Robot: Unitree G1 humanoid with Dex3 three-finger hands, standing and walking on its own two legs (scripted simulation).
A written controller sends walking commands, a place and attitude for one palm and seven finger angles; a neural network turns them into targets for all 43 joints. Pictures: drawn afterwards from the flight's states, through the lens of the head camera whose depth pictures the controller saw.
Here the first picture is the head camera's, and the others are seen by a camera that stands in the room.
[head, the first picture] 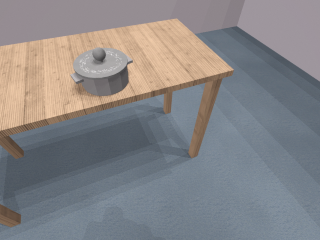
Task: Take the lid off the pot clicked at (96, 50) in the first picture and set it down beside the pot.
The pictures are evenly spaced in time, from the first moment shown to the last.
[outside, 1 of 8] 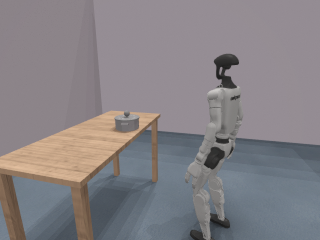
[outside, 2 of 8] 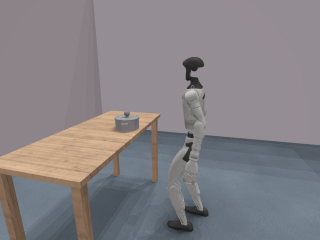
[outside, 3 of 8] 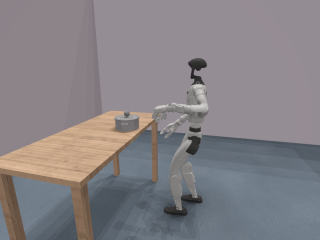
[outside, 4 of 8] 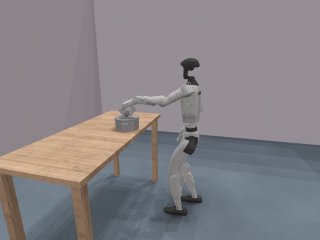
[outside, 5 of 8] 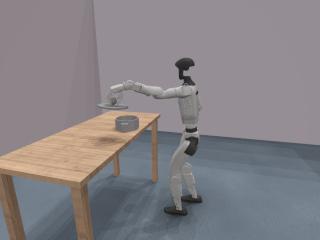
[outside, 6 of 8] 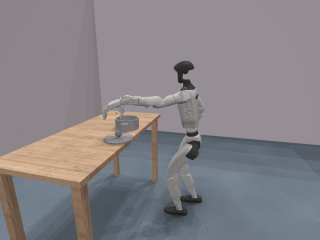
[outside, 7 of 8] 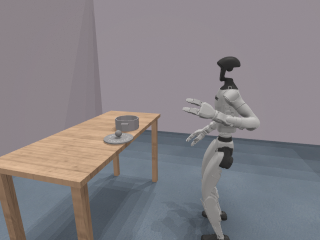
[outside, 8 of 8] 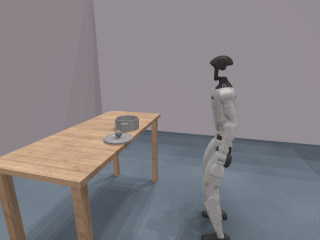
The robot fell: no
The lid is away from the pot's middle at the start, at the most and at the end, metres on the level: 0.00 0.26 0.26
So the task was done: yes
